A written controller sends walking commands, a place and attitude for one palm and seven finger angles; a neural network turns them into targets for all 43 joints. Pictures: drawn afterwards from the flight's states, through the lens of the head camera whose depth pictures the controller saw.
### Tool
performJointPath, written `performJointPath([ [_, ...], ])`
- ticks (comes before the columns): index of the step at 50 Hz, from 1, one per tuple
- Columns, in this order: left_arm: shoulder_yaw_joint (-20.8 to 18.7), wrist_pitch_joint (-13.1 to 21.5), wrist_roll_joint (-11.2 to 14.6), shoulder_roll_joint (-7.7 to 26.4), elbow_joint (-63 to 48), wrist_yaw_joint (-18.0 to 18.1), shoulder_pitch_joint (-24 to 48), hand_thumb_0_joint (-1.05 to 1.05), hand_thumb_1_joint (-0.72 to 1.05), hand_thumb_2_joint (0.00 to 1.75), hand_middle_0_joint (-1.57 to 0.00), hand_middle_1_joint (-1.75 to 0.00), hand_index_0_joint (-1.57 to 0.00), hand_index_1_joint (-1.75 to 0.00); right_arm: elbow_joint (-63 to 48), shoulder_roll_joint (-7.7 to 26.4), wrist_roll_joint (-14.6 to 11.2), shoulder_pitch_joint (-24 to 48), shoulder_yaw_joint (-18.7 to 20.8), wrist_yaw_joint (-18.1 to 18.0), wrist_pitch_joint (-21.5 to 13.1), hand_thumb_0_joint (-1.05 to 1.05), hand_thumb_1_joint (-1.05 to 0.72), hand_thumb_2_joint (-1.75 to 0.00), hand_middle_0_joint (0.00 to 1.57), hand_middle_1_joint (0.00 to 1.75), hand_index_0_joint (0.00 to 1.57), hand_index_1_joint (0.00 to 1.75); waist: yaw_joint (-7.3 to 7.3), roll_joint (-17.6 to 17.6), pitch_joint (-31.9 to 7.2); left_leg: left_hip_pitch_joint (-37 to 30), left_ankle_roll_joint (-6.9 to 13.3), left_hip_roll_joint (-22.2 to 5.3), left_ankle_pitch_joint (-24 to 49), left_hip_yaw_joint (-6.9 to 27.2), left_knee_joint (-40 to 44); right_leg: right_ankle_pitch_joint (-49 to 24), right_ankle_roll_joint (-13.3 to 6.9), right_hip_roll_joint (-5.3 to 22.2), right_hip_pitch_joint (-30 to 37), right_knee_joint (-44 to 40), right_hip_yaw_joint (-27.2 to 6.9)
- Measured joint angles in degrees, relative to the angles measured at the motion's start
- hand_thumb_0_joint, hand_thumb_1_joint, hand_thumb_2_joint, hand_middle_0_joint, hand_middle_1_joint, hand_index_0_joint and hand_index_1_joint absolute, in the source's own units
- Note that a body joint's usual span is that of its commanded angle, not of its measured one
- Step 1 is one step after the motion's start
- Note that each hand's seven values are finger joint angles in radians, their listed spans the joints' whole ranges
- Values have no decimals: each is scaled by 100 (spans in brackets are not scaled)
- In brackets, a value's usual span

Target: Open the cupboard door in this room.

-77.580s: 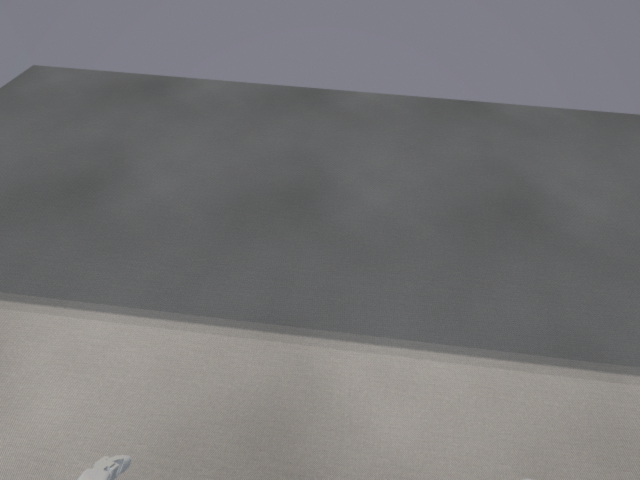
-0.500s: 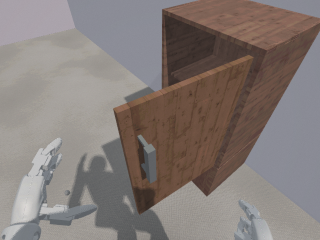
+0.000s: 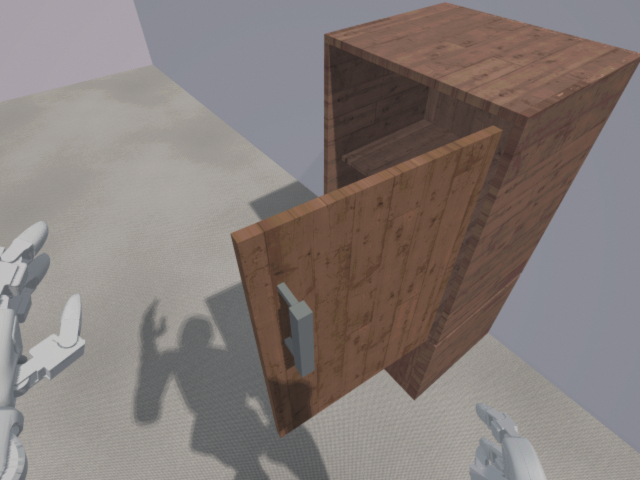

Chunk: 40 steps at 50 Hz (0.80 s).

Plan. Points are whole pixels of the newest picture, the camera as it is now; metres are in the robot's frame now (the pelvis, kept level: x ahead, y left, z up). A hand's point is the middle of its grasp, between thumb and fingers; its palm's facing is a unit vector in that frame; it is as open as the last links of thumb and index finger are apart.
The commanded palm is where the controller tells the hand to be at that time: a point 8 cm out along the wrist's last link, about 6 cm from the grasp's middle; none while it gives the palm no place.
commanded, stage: draw the hand back to the body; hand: left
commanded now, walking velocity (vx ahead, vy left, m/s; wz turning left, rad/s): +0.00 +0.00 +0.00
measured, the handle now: (295, 330) +0.30 +0.08 +0.02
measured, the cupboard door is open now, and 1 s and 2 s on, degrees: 85 85 85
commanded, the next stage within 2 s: step back with the hand held close in 0.32 s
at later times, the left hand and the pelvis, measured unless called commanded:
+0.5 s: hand (103, 340) +0.19 +0.23 +0.16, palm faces +0.42 -0.80 -0.42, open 7.4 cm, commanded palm +0.14 +0.27 +0.17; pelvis +0.00 -0.03 +0.00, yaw -1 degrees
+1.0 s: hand (74, 378) +0.15 +0.24 +0.15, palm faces +0.34 -0.80 -0.50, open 7.4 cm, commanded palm +0.09 +0.29 +0.17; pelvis -0.06 -0.01 -0.01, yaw -3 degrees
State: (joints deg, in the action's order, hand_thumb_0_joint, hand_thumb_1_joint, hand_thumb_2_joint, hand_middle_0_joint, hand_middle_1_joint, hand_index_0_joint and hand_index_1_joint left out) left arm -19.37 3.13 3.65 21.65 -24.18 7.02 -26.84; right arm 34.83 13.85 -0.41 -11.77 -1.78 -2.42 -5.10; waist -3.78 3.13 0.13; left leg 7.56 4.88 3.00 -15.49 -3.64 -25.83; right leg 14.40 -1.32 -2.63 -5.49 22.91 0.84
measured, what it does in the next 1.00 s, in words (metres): shifts its weight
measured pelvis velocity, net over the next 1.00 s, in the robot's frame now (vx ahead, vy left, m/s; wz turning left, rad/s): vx -0.06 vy -0.01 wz -0.05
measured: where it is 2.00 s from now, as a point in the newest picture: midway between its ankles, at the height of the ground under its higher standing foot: outside the picture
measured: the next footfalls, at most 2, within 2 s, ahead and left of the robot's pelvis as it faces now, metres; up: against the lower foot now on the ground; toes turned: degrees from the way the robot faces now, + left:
right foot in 1.32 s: -0.21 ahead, -0.08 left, +0.00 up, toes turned -3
left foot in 1.84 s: -0.21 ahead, +0.14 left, +0.00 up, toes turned -2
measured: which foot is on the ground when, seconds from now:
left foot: down 0.00-1.00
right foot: down 0.00-1.00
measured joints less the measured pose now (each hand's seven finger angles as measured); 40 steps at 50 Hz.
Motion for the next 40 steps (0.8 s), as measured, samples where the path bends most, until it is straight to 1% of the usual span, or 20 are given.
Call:
performJointPath([
  [4, 20, 56, 21, -108, 73, -16, 29, 1, 80, 85, -21, -30, -20, -30, 28, 29, -4, 26, 29, 28, 20, 1, -90, -90, 20, 30, 20, 30, 13, 20, 43, -62, -20, -13, 54, 2, 78, -45, -26, -15, 52, -61, -1],
  [9, 159, 42, 24, -158, 172, -71, -53, 1, 86, 88, -21, -30, -20, -30, 76, 10, 3, 32, 49, 14, 53, 1, -90, -90, 20, 30, 20, 30, 23, 12, 73, -105, -57, -60, 81, -2, 114, -86, -76, -63, 98, -117, -8],
  [16, 147, 62, 17, -107, 153, -55, -51, 1, 89, 89, -21, -30, -21, -30, 165, -4, 4, 11, 57, -10, -19, 1, -90, -90, 20, 30, 20, 30, 16, 28, 91, -170, -126, -129, 71, 16, 110, -114, -150, -133, 192, -184, 4],
  [23, 114, 122, 48, -114, 244, -74, 8, 1, 89, 89, -21, -30, -21, -30, 192, -13, -6, 62, 84, -9, -12, 1, -90, -90, 20, 30, 20, 30, 28, 92, 114, -214, -172, -166, 100, 20, 158, -140, -199, -172, 231, -230, 3],
  [25, 5, 237, 22, -81, 260, -107, 23, 1, 89, 89, -21, -30, -21, -30, 138, -11, -28, 81, 56, -21, 23, 1, -90, -90, 20, 30, 20, 30, 28, 103, 71, -106, -186, -213, 86, 1, 109, -171, -213, -215, 147, -255, -16],
  [28, -204, 446, -36, -18, 305, -94, 4, 1, 89, 89, -21, -30, -21, -30, 28, -21, -21, 169, 65, -29, 114, 1, -90, -90, 20, 30, 20, 30, 97, 97, 39, 99, -204, -290, 71, -73, 36, -251, -228, -284, -46, -272, -88],
  [30, -229, 509, -71, 0, 322, -88, 0, 1, 89, 89, -21, -30, -21, -30, -51, 1, -26, 210, 95, -39, 165, 1, -90, -90, 20, 30, 20, 30, 144, 79, 43, 196, -206, -304, 98, -137, 49, -283, -223, -294, -184, -239, -148],
  [35, -85, 516, -123, 53, 188, -114, -155, 1, 89, 89, -21, -30, -20, -30, -214, 84, -53, 256, 204, -89, 323, 1, -90, -90, 20, 30, 20, 30, 310, 10, 72, 371, -169, -264, 199, -282, 108, -294, -175, -251, -505, -51, -273],
  [37, -82, 515, -133, 144, 57, -123, -267, 1, 89, 89, -21, -30, -21, -30, -264, 83, -63, 246, 246, -106, 399, 1, -90, -90, 20, 30, 20, 30, 382, -51, 78, 450, -155, -255, 217, -314, 76, -291, -163, -240, -615, 35, -298],
  [40, -190, 551, -128, 331, -148, -100, -432, 1, 89, 89, -22, -30, -21, -30, -329, 58, -76, 190, 294, -125, 499, 1, -90, -90, 20, 30, 20, 30, 462, -162, 74, 566, -138, -246, 237, -340, -2, -292, -149, -226, -758, 163, -312],
])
